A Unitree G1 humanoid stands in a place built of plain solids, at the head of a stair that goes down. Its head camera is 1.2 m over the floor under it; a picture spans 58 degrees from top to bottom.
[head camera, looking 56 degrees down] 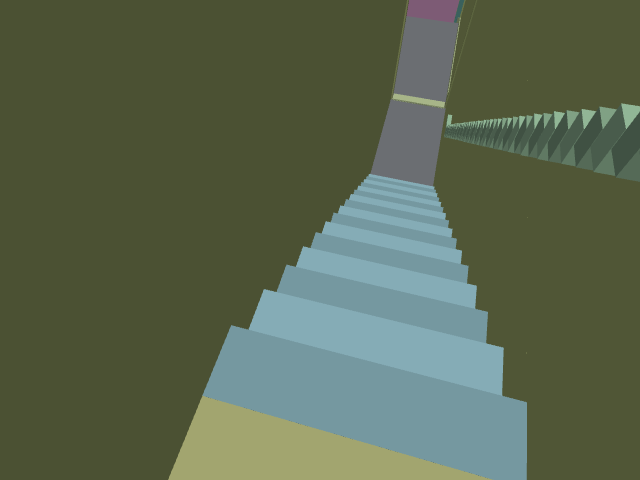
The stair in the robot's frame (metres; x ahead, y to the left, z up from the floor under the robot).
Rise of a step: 0.20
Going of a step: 0.23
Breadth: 0.94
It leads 15 degrees to the right of straight ahead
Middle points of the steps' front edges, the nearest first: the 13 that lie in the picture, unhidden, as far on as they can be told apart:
0.40 -0.14 0.00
0.62 -0.20 -0.20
0.84 -0.26 -0.39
1.06 -0.32 -0.59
1.28 -0.38 -0.79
1.51 -0.44 -0.98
1.73 -0.50 -1.18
1.95 -0.56 -1.38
2.17 -0.62 -1.57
2.39 -0.68 -1.77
2.61 -0.74 -1.97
2.84 -0.80 -2.16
3.06 -0.86 -2.36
